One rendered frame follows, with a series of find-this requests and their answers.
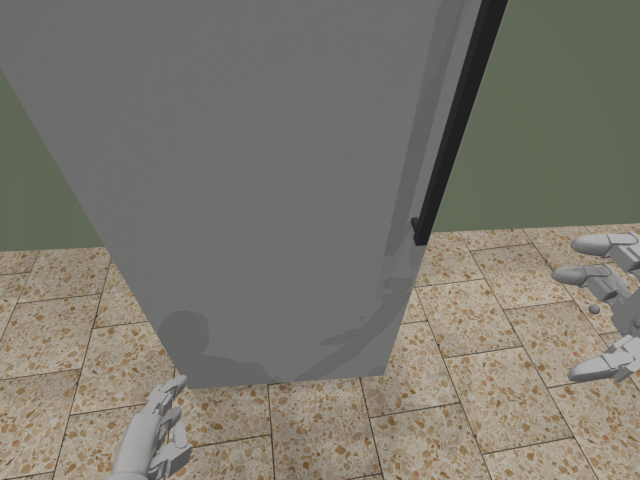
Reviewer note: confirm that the right robot hand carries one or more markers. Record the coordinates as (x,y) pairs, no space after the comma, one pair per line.
(622,358)

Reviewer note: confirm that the fridge door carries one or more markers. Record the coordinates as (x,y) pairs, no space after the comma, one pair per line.
(251,166)

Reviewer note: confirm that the handle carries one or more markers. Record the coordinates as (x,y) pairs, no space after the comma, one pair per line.
(484,33)

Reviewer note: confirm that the left robot hand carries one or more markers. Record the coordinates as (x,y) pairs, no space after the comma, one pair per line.
(146,433)

